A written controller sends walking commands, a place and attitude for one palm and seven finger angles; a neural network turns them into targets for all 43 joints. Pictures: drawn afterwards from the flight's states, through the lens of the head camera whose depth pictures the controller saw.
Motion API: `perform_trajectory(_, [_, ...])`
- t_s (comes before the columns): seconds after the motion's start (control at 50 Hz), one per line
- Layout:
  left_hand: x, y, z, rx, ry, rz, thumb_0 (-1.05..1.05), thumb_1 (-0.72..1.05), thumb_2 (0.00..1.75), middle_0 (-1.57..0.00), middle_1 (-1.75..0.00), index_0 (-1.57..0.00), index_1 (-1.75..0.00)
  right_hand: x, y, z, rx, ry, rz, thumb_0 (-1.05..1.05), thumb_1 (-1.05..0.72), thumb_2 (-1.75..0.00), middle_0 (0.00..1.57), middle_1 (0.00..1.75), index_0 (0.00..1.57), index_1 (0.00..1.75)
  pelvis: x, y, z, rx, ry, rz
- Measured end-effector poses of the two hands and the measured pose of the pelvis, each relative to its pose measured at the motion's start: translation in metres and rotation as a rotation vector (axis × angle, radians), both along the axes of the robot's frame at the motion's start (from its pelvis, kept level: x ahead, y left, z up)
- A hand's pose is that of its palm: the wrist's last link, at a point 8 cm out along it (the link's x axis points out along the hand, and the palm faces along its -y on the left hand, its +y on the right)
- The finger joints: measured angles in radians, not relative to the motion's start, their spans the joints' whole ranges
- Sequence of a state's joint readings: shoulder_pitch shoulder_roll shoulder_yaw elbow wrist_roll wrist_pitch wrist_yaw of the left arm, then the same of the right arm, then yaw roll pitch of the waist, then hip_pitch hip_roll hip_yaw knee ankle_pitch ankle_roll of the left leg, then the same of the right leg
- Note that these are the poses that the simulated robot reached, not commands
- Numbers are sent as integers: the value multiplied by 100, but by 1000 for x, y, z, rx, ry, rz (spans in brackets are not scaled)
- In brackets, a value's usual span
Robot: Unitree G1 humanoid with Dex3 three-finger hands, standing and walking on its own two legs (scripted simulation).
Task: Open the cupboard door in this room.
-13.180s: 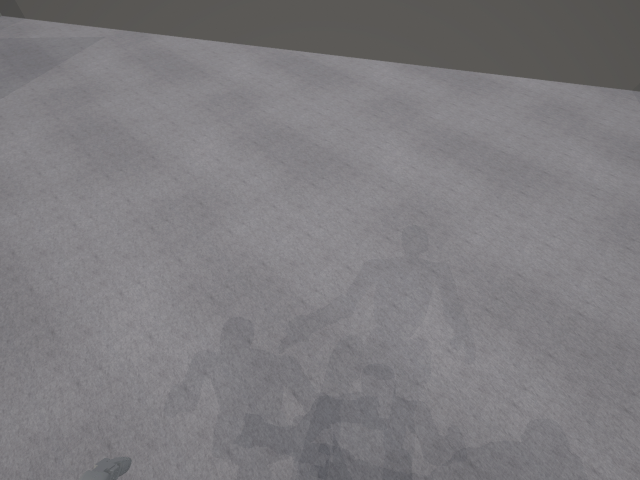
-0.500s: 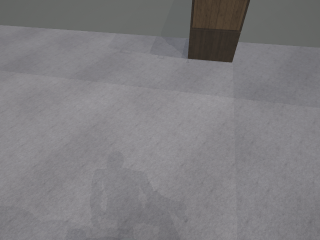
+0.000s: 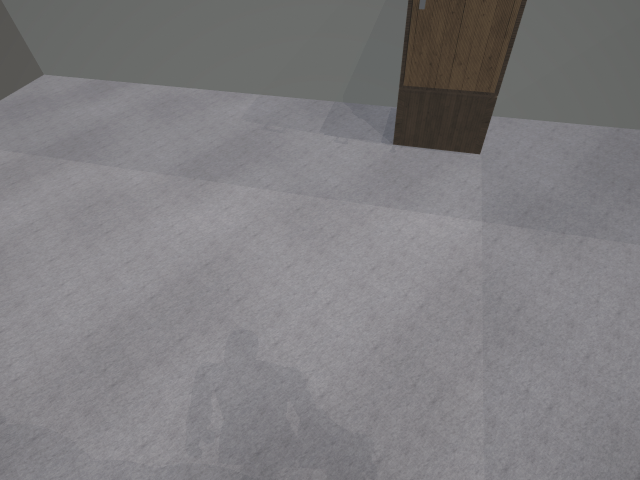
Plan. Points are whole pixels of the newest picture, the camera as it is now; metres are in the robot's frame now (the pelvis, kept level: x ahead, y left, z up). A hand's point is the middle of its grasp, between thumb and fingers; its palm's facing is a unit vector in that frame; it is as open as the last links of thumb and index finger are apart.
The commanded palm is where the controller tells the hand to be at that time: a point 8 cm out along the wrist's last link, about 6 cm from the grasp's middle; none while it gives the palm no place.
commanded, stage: stand and wait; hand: left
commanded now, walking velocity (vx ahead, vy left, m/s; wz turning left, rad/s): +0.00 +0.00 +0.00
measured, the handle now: out of the picture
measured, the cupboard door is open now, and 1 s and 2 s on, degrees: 0 0 0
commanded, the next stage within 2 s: turn or walk to find it in 0.74 s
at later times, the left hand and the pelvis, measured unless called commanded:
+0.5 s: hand out of the picture -0.04 +0.19 -0.17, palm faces +0.04 -0.98 -0.17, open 7.4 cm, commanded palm none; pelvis -0.02 +0.02 +0.01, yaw +0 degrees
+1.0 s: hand out of the picture -0.03 +0.18 -0.17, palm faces -0.03 -0.98 -0.18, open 7.4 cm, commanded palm none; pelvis +0.01 +0.01 +0.00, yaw -4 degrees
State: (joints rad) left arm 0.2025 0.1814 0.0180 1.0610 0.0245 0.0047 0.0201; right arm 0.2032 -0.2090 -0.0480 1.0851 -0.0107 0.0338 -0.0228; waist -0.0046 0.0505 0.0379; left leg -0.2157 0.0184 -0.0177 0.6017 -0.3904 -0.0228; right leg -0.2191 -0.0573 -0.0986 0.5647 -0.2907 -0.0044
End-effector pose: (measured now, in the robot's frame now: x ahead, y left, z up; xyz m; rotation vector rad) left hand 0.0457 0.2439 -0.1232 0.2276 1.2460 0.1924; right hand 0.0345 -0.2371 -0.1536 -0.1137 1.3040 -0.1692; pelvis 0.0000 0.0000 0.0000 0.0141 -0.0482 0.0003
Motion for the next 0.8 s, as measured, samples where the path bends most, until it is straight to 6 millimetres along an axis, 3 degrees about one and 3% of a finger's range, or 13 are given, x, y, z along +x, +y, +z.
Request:
perform_trajectory(0.14, [-24, -18, -7, -55, 47, 19, 0, 91, 90, -20, -30, -20, -30, -32, -8, 9, -24, 80, 3, 1, -91, -90, 20, 30, 19, 29, -9, -3, 5, -7, 14, 6])
perform_trajectory(0.28, [-56, -14, -24, -110, 130, 60, 1, 92, 90, -20, -30, -21, -30, -59, 11, 18, -48, 137, 13, 1, -91, -90, 20, 30, 19, 29, -13, 7, 4, -27, 15, 7])
perform_trajectory(0.46, [-83, -9, -19, -118, 184, 64, 1, 91, 90, -20, -30, -20, -30, -57, 43, 18, -2, 98, 10, 1, -91, -90, 20, 30, 19, 29, -15, 18, 10, -21, 0, -3])
perform_trajectory(0.64, [-97, -6, -16, -108, 213, 51, 1, 91, 90, -20, -30, -20, -30, -64, 49, 15, 12, 88, -14, 1, -92, -90, 20, 30, 20, 29, -18, 25, 10, -14, 0, -19])
perform_trajectory(0.8, [-94, -7, -16, -111, 211, 40, 0, 91, 90, -20, -30, -20, -30, -75, 47, 16, 7, 113, -28, 1, -91, -90, 20, 30, 20, 29, -18, 24, 10, -12, 6, -27])
